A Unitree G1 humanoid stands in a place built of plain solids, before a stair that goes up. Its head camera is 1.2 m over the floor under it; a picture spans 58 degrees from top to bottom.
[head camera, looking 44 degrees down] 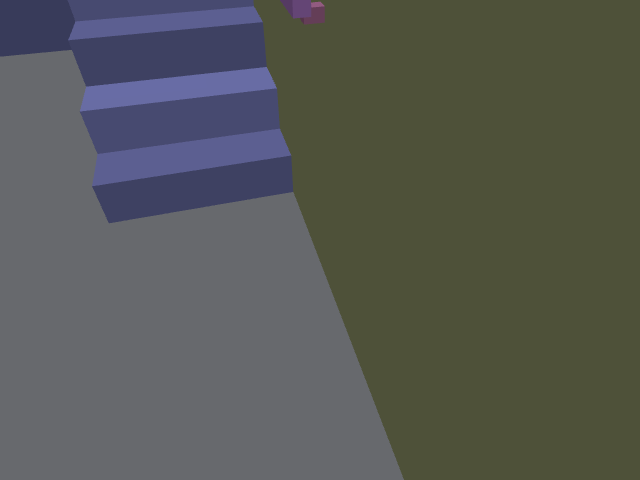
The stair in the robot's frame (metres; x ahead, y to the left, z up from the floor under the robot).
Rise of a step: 0.19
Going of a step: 0.23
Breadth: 0.79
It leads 16 degrees to the left of straight ahead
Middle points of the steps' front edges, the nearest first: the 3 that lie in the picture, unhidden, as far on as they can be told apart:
1.45 0.50 0.19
1.67 0.56 0.38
1.90 0.63 0.57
